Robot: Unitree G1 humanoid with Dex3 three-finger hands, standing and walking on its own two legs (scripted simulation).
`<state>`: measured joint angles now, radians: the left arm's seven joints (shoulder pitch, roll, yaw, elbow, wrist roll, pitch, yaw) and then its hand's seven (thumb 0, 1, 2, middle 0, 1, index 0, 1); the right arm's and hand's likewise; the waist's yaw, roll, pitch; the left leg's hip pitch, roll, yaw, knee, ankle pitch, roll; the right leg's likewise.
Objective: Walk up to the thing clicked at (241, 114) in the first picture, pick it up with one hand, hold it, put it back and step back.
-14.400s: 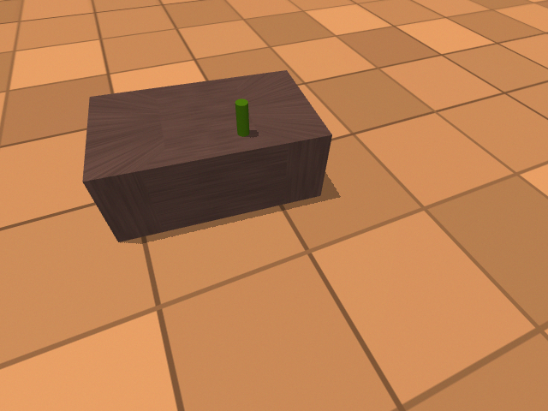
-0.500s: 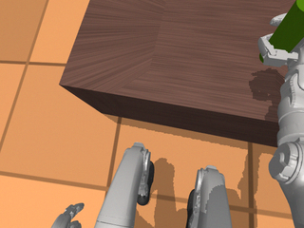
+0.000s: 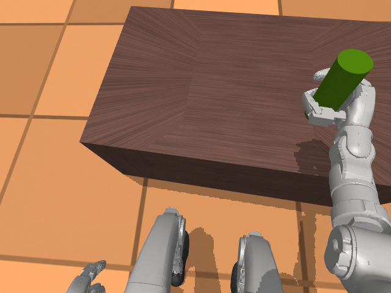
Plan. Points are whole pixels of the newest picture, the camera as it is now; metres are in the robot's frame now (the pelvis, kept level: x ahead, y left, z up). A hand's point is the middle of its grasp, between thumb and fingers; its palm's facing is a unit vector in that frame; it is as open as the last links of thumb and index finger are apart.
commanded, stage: lift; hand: right
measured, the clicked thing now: (333, 91) +0.50 -0.18 +0.05
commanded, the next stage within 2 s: hold in 1.20 s
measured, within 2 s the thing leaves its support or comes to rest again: neither
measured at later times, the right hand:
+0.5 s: hand (349, 105) +0.43 -0.17 +0.11, palm faces +0.13 +0.99 -0.01, open 6.9 cm
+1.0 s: hand (367, 109) +0.40 -0.17 +0.15, palm faces +0.12 +0.99 -0.01, open 6.9 cm
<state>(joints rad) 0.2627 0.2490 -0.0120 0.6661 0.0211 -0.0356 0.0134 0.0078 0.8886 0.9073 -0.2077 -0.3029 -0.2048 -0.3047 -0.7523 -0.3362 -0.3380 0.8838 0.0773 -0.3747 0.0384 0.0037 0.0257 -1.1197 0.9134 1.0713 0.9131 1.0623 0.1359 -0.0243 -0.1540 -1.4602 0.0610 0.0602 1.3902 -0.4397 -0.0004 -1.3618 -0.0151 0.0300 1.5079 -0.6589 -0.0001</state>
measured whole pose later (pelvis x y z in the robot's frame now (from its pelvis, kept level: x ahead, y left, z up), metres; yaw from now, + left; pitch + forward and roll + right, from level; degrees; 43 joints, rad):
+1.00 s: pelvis +0.05 +0.00 +0.12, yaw +0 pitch +12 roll +1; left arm 0.25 0.22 0.00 0.69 0.01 -0.07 0.03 0.01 0.90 0.90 -0.19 -0.30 -0.19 -0.30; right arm -0.22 -0.19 -0.17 0.52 0.15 -0.39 0.04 0.00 0.03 -1.12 0.92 1.07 0.92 1.06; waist 0.03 -0.01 -0.07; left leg -0.75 0.03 0.06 0.87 -0.33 0.00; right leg -0.65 -0.03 0.01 0.94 -0.51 0.01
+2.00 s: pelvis +0.05 +0.00 +0.14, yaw -1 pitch +7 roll +1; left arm 0.23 0.21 -0.01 0.68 -0.01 -0.07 0.05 0.01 0.90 0.91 -0.20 -0.31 -0.20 -0.31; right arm -0.12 -0.18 -0.13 0.40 0.17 -0.33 0.04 0.00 0.03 -1.12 0.91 1.07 0.91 1.07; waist 0.01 -0.01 -0.05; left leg -0.57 0.03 0.07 0.74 -0.30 -0.01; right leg -0.47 -0.02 0.01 0.80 -0.46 0.01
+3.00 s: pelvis +0.05 +0.01 +0.14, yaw -1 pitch +7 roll +1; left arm 0.22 0.21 -0.01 0.69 0.00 -0.08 0.05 0.01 0.91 0.90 -0.20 -0.31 -0.20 -0.30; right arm -0.13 -0.18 -0.13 0.41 0.17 -0.34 0.04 0.00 0.03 -1.12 0.91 1.07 0.91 1.07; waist 0.01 -0.01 -0.03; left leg -0.55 0.03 0.07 0.72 -0.29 0.00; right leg -0.45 -0.02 0.01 0.78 -0.45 0.01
